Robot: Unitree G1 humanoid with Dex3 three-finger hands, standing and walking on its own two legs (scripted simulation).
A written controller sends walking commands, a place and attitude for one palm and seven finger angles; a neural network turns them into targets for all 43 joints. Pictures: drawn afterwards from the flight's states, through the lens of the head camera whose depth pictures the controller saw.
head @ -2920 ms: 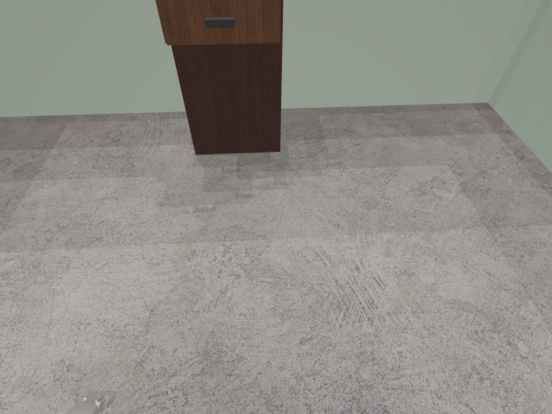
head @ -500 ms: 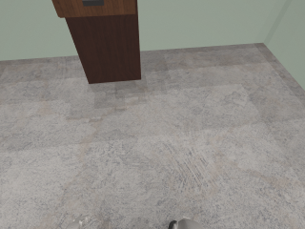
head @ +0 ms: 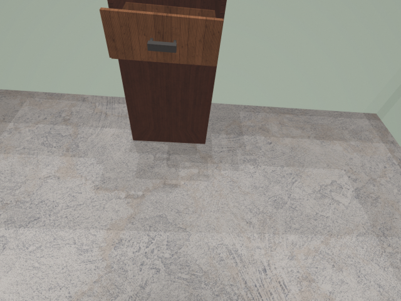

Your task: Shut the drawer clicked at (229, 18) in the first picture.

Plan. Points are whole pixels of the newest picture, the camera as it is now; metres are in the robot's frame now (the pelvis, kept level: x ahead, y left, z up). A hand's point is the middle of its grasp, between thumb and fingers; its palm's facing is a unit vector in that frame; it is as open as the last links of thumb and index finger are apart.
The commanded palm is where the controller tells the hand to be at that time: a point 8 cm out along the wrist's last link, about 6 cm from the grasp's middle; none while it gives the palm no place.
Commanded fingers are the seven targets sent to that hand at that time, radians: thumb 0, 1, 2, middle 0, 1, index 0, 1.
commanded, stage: walk to a spot facing it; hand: left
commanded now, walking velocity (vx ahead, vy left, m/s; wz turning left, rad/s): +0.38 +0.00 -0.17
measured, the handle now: (162, 43) +0.94 +0.23 +0.03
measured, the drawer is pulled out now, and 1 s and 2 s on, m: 0.19 0.19 0.19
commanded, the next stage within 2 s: turn to face it in 0.30 s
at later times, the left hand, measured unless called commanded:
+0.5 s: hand (167, 223) +0.33 +0.11 -0.16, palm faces -0.08 -0.97 -0.21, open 7.3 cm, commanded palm none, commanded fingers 0.00 0.90 0.90 -0.20 -0.30 -0.20 -0.30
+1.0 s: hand (155, 236) +0.30 +0.13 -0.17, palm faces +0.08 -0.99 -0.13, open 7.3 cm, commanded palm none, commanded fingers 0.00 0.90 0.90 -0.20 -0.30 -0.20 -0.30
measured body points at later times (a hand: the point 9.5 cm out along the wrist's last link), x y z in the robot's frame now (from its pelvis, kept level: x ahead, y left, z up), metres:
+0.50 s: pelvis +0.21 -0.06 -0.01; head +0.24 -0.08 +0.44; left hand +0.34 +0.16 -0.14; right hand +0.10 -0.26 -0.17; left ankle +0.09 +0.08 -0.65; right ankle +0.28 -0.16 -0.73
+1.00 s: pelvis +0.30 -0.03 +0.01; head +0.31 -0.01 +0.46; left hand +0.29 +0.19 -0.15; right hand +0.34 -0.27 -0.13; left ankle +0.34 +0.05 -0.73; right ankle +0.27 -0.16 -0.67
